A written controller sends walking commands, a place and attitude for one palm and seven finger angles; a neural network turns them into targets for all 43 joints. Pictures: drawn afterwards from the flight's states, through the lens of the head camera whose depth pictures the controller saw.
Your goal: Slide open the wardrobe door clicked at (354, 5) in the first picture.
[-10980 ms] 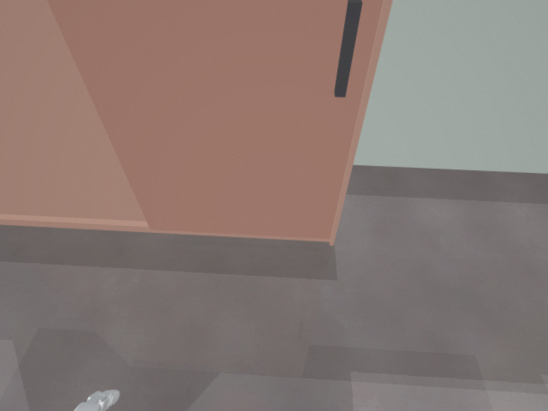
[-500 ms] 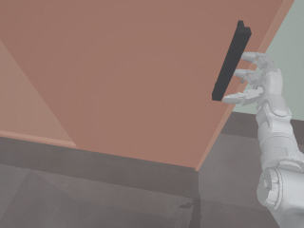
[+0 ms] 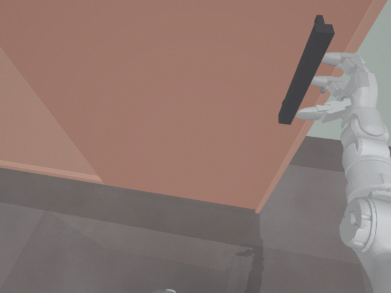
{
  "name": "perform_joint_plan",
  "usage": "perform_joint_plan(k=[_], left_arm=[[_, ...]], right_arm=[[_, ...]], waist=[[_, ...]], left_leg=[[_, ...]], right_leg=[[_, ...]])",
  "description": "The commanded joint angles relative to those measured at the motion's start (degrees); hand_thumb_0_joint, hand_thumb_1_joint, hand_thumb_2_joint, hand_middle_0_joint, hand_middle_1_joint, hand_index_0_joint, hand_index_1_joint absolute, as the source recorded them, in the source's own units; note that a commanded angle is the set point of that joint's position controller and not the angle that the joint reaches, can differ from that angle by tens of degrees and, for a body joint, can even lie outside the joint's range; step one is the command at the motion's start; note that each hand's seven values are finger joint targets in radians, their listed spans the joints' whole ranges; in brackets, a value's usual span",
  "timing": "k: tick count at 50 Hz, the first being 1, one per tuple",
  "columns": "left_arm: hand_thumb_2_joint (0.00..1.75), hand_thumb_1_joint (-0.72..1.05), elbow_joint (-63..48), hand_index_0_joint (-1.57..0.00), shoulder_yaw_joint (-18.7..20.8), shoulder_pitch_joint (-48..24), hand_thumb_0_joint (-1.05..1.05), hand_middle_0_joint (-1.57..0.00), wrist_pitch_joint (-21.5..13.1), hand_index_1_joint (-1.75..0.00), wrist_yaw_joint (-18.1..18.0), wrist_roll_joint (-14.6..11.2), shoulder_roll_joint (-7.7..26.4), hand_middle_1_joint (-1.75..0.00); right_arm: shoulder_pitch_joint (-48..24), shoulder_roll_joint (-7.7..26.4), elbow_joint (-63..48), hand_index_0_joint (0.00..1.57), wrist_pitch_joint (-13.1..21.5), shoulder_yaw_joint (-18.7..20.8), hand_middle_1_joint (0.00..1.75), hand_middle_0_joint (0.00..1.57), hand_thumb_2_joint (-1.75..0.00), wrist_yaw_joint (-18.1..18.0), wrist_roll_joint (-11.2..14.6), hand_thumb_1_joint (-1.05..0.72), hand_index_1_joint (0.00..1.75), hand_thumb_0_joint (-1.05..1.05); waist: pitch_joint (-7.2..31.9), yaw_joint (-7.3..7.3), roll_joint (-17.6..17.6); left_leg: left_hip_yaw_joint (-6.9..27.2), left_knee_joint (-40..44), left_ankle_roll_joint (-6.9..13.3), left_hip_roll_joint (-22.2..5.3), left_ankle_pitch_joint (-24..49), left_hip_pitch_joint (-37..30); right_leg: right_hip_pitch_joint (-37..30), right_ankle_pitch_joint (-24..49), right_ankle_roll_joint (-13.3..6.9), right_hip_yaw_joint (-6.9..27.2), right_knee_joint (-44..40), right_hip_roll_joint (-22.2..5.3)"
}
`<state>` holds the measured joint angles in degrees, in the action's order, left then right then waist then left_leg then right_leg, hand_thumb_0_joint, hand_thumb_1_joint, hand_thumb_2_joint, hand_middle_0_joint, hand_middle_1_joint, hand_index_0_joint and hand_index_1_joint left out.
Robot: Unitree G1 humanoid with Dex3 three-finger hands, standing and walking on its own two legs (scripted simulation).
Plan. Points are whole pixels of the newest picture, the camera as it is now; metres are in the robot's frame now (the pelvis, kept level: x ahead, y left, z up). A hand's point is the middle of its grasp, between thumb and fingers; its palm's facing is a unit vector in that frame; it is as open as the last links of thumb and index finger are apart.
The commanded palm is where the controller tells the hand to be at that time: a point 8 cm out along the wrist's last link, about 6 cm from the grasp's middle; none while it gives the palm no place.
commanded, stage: slide the fingers in behind the handle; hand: right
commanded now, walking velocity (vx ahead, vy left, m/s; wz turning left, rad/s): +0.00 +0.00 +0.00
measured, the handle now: (299, 75) +0.55 -0.12 +0.14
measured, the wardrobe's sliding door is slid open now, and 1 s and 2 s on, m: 0.00 0.00 0.00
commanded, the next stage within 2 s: move the hooked fingers beside the handle in 0.86 s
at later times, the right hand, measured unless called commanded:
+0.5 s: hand (318, 95) +0.49 -0.15 +0.15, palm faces +0.00 +1.00 +0.01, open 14.0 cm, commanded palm +0.46 -0.19 +0.15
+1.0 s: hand (309, 95) +0.48 -0.13 +0.15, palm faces +0.02 +1.00 +0.00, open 14.2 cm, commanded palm +0.45 -0.17 +0.15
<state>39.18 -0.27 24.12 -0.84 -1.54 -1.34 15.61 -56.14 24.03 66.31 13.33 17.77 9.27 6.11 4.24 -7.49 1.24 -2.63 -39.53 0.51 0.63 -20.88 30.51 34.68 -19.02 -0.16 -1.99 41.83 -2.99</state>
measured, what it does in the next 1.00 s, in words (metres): stands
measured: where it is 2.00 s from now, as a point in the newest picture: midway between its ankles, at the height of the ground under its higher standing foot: outside the picture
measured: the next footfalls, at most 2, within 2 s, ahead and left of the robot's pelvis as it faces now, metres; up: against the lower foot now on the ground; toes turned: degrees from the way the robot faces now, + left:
none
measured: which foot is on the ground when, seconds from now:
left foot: down 0.00-1.00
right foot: down 0.00-1.00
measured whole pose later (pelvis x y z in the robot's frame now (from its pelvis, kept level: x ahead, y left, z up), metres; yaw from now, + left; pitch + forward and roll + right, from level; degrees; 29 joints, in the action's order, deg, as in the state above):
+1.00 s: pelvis -0.01 +0.00 +0.00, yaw +0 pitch +10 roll +1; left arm 39.8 0.1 22.5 -1.6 -0.5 -1.2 14.6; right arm -53.3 17.4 62.1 13.3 12.8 3.0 7.0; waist 4.5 -5.7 1.8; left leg -2.8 -39.8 0.6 0.2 -20.9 28.6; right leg 32.5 -18.5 -0.1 -1.8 41.3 -2.5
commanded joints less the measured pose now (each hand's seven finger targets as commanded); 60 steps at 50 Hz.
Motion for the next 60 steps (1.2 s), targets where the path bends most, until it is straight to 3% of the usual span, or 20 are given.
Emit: perform_joint_plan(k=[1,8,11,12,15,18,22,31,32,34,37,40,42,43,47,49,51,54,58,60], left_arm=[[0.9,0.9,-3.43,-0.2,2.99,6.77,0.0,-0.2,-1.33,-0.3,-0.59,0.13,9.12,-0.3],[0.9,0.9,-4.59,-0.2,3.21,6.12,0.0,-0.2,-1.58,-0.3,0.03,0.24,8.93,-0.3],[0.9,0.9,-4.74,-0.2,3.22,5.87,0.0,-0.2,-1.45,-0.3,0.17,0.19,8.65,-0.3],[0.9,0.9,-4.98,-0.2,3.33,5.81,0.0,-0.2,-1.42,-0.3,0.26,0.19,8.97,-0.3],[0.9,0.9,-5.26,-0.2,3.22,4.92,0.0,-0.2,-1.28,-0.3,0.22,-0.03,8.65,-0.3],[0.9,0.9,-5.62,-0.2,3.25,4.49,0.0,-0.2,-1.32,-0.3,0.09,-0.02,8.58,-0.3],[0.9,0.9,-5.56,-0.2,3.28,3.77,0.0,-0.2,-1.63,-0.3,0.33,-0.1,8.14,-0.3],[0.9,0.9,-4.95,-0.2,3.16,2.97,0.0,-0.2,-1.96,-0.3,0.19,-0.05,7.86,-0.3],[0.9,0.9,-4.78,-0.2,3.25,2.88,0.0,-0.2,-2.04,-0.3,0.17,-0.13,8.02,-0.3],[0.9,0.9,-5.14,-0.2,3.16,2.25,0.0,-0.2,-2.19,-0.3,0.31,-0.1,7.7,-0.3],[0.9,0.9,-4.97,-0.2,3.31,2.52,0.0,-0.2,-2.19,-0.3,0.49,-0.07,7.78,-0.3],[0.9,0.9,-4.9,-0.2,3.24,2.3,0.0,-0.2,-2.15,-0.3,0.54,-0.02,7.65,-0.3],[0.9,0.9,-4.86,-0.2,3.4,2.47,0.0,-0.2,-2.1,-0.3,0.58,-0.04,7.76,-0.3],[0.9,0.9,-5.13,-0.2,3.2,2.09,0.0,-0.2,-2.14,-0.3,0.65,-0.03,7.48,-0.3],[0.9,0.9,-4.24,-0.2,3.25,2.53,0.0,-0.2,-2.37,-0.3,0.48,-0.05,7.68,-0.3],[0.9,0.9,-3.97,-0.2,3.28,2.6,0.0,-0.2,-2.54,-0.3,0.46,-0.11,7.71,-0.3],[0.9,0.9,-3.63,-0.2,3.23,3.23,0.0,-0.2,-2.42,-0.3,0.29,0.09,8.15,-0.3],[0.9,0.9,-3.72,-0.2,3.05,3.1,0.0,-0.2,-2.42,-0.3,0.22,0.02,7.88,-0.3],[0.9,0.9,-4.26,-0.2,2.93,3.28,0.0,-0.2,-2.28,-0.3,-0.09,0.07,8.09,-0.3],[0.9,0.9,-4.75,-0.2,2.87,3.18,0.0,-0.2,-2.21,-0.3,-0.01,0.14,7.88,-0.3]], right_arm=[[-33.72,12.22,-12.12,0.3,3.43,0.43,1.2,0.3,-0.3,-0.72,0.55,0.5,1.2,0.0],[-27.92,11.3,-14.62,0.3,4.46,1.47,1.2,0.3,-0.3,-0.45,1.2,0.5,1.2,0.0],[-27.77,8.81,-15.6,0.3,4.75,-0.56,1.2,0.3,-0.3,-0.61,1.2,0.5,1.2,0.0],[-26.37,11.43,-16.3,0.3,4.81,2.05,1.2,0.3,-0.3,-1.04,1.0,0.5,1.2,0.0],[-25.46,9.29,-15.72,0.3,3.75,0.35,1.2,0.3,-0.3,-1.46,0.92,0.5,1.2,0.0],[-24.95,9.57,-17.43,0.3,3.84,0.91,1.2,0.3,-0.3,-2.15,0.94,0.5,1.2,0.0],[-25.4,7.08,-20.46,0.3,4.49,-0.7,1.2,0.3,-0.3,-2.76,1.04,0.5,1.2,0.0],[-26.95,3.49,-18.76,0.3,3.52,-3.43,1.2,0.3,-0.3,-3.9,1.0,0.5,1.2,0.0],[-26.54,5.22,-18.5,0.3,3.79,-1.8,1.2,0.3,-0.3,-4.21,0.9,0.5,1.2,0.0],[-26.8,3.59,-20.5,0.3,4.2,-3.06,1.2,0.3,-0.3,-4.43,0.99,0.5,1.2,0.0],[-24.04,3.45,-17.97,0.3,4.04,-2.56,1.2,0.3,-0.3,-4.91,0.75,0.5,1.2,0.0],[-27.26,1.53,-18.89,0.3,3.96,-5.03,1.2,0.3,-0.3,-5.14,0.22,0.5,1.2,0.0],[-25.52,2.76,-18.57,0.3,4.19,-3.76,1.2,0.3,-0.3,-5.43,0.1,0.5,1.2,0.0],[-25.83,0.0,-19.0,0.3,4.05,-6.04,1.2,0.3,-0.3,-5.08,0.45,0.5,1.2,0.0],[-28.29,-0.33,-17.14,0.3,4.1,-6.43,1.2,0.3,-0.3,-4.97,0.87,0.5,1.2,0.0],[-28.86,-0.01,-17.28,0.3,4.23,-6.43,1.2,0.3,-0.3,-5.02,0.83,0.5,1.2,0.0],[-27.08,3.55,-15.27,0.3,4.23,-3.48,1.2,0.3,-0.3,-5.12,0.62,0.5,1.2,0.0],[-28.84,2.64,-14.83,0.3,4.2,-4.44,1.2,0.3,-0.3,-4.73,0.67,0.5,1.2,0.0],[-28.54,7.35,-15.28,0.3,4.63,-0.63,1.2,0.3,-0.3,-4.85,0.78,0.5,1.2,0.0],[-27.36,7.56,-15.88,0.3,4.99,-0.43,1.2,0.3,-0.3,-4.94,0.26,0.5,1.2,0.0]], waist=[[20.58,-2.82,1.54],[24.57,-0.4,2.85],[22.2,-0.91,2.81],[23.67,0.49,2.27],[20.63,0.01,1.63],[21.51,0.34,0.63],[22.65,0.44,2.51],[19.47,-0.62,0.02],[20.46,0.14,0.28],[21.95,0.35,2.95],[21.17,0.63,-0.43],[20.13,-0.2,0.76],[21.65,0.32,0.17],[21.03,-0.07,0.98],[19.07,-1.06,-1.31],[20.02,-0.96,0.6],[19.85,-0.3,-1.08],[19.03,-1.03,-0.7],[20.99,-0.05,-0.88],[21.34,0.52,-0.11]], left_leg=[[1.32,5.09,-0.18,1.71,20.04,-2.65],[0.94,4.11,0.16,2.07,22.1,-3.64],[0.3,4.12,0.37,2.17,21.13,-2.53],[0.42,3.84,0.37,2.23,21.27,-3.39],[0.42,4.56,0.22,2.18,19.79,-2.76],[0.54,4.41,0.21,2.13,20.7,-3.9],[0.36,4.11,0.37,2.16,21.15,-3.47],[0.31,4.87,0.27,1.85,19.48,-2.83],[0.45,4.63,0.33,1.89,19.61,-3.11],[0.44,4.32,0.43,1.83,20.73,-3.23],[0.46,4.51,0.29,1.89,20.81,-3.83],[0.52,4.71,0.31,1.8,19.96,-3.14],[0.72,4.57,0.35,1.75,20.89,-4.21],[0.61,4.78,0.32,1.78,20.91,-3.84],[0.67,5.58,0.1,1.8,18.34,-2.85],[0.94,5.58,0.25,1.7,18.41,-2.67],[1.05,5.65,0.25,1.64,18.04,-3.88],[1.14,5.65,0.04,1.58,18.25,-3.26],[1.66,5.38,-0.08,1.44,19.94,-6.28],[1.61,5.01,0.01,1.5,21.16,-6.85]], right_leg=[[-16.44,15.93,-2.15,2.83,-2.5,2.22],[-19.1,19.35,-1.68,2.77,-2.41,2.0],[-19.56,19.64,-1.59,2.96,-2.41,1.78],[-19.45,19.65,-1.44,3.1,-2.66,1.79],[-18.21,17.16,-1.55,2.62,-3.26,1.8],[-18.53,17.76,-1.63,2.49,-3.35,1.76],[-20.71,19.27,-1.36,2.73,-3.18,1.71],[-19.45,16.49,-1.53,2.7,-3.51,1.95],[-19.56,16.54,-1.38,2.87,-3.66,1.96],[-21.05,18.16,-1.17,2.65,-3.52,2.04],[-19.7,17.43,-1.38,2.55,-3.56,2.04],[-19.4,16.13,-1.35,2.63,-3.76,2.25],[-19.66,16.82,-1.45,2.52,-3.56,2.3],[-19.75,16.67,-1.41,2.36,-3.66,2.39],[-18.38,13.32,-1.63,2.66,-4.12,2.41],[-19.0,13.39,-1.64,2.64,-3.87,2.58],[-17.45,12.95,-1.78,2.62,-3.9,2.59],[-16.94,12.47,-1.81,2.45,-3.97,2.65],[-15.63,13.1,-1.95,2.02,-4.12,2.79],[-15.65,14.17,-1.9,1.8,-4.01,2.9]])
